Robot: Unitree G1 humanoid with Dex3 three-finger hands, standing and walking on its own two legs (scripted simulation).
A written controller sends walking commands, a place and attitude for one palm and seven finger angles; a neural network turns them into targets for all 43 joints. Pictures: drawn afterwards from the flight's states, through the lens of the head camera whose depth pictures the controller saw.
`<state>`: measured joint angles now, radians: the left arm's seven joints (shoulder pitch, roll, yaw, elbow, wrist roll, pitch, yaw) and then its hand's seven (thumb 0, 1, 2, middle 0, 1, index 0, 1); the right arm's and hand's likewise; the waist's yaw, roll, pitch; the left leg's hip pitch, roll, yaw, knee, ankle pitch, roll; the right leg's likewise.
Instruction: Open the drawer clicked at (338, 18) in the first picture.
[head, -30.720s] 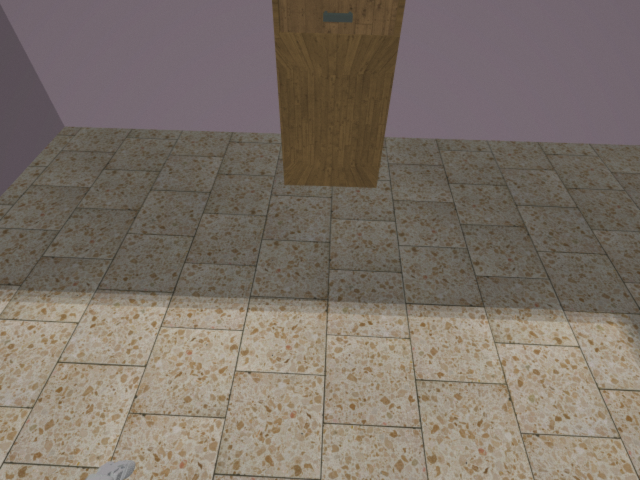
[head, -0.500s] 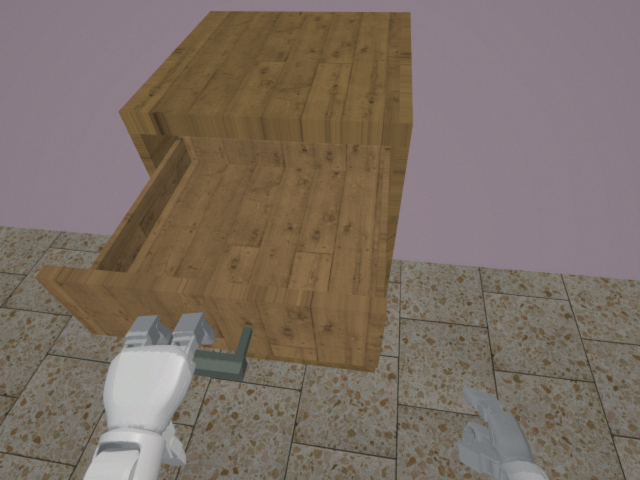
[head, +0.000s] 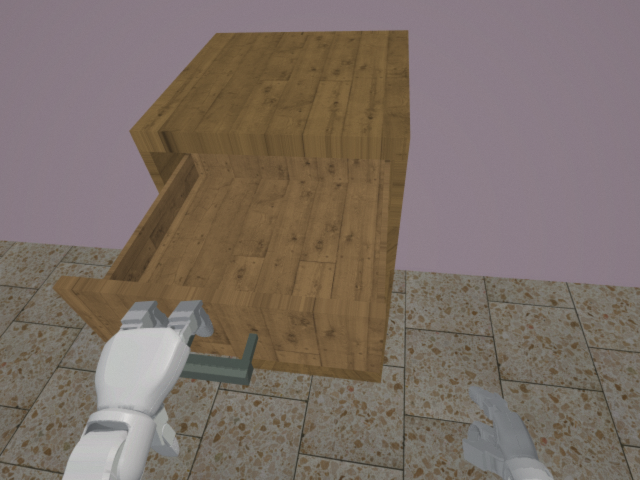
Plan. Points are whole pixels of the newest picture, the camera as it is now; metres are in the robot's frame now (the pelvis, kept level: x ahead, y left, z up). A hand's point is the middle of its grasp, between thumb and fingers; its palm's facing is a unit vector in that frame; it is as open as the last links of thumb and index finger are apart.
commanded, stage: lift the hand off the handle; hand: left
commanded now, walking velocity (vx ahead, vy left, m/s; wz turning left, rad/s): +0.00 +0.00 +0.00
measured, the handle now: (215, 353) +0.25 +0.18 +0.03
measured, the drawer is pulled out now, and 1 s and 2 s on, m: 0.29 0.29 0.29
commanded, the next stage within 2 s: draw the hand back to the body in 0.88 s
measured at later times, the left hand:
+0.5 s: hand (153, 320) +0.23 +0.21 +0.14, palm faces +0.19 -0.11 -0.98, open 13.7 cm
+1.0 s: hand (140, 311) +0.22 +0.21 +0.16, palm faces +0.11 -0.11 -0.99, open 13.9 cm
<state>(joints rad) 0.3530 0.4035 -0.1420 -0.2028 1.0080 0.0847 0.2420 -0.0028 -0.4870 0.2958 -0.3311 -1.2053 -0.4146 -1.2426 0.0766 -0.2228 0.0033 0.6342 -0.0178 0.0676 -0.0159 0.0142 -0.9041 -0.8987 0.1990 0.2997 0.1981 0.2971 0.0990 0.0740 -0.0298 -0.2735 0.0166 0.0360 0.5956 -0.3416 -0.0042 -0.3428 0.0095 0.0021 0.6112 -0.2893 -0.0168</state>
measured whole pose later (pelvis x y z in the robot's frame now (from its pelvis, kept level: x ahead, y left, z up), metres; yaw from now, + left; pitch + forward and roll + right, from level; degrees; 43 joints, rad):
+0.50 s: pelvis +0.00 +0.01 +0.01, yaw +1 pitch -3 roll +0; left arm 0.24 0.45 -0.13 -0.42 0.94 0.15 0.08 0.00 -0.49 0.30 -0.35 -1.21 -0.35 -1.22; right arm 0.03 -0.23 0.04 0.63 0.01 0.11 0.02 0.01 -0.90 -0.90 0.20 0.30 0.20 0.30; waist 0.12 0.11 -0.01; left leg -0.13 0.01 0.02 0.45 -0.28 0.00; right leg -0.19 0.00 -0.01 0.46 -0.23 -0.01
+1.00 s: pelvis +0.00 -0.01 +0.01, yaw +1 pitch -3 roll +0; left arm 0.22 0.52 -0.03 -0.48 0.83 0.22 -0.08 0.00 -0.49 0.30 -0.32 -1.20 -0.31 -1.20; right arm 0.03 -0.28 0.05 0.60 0.04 0.14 0.03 0.01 -0.91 -0.90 0.20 0.30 0.20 0.30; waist 0.10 0.14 0.01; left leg -0.12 0.02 0.01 0.43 -0.26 -0.01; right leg -0.19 0.01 -0.02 0.46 -0.22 -0.02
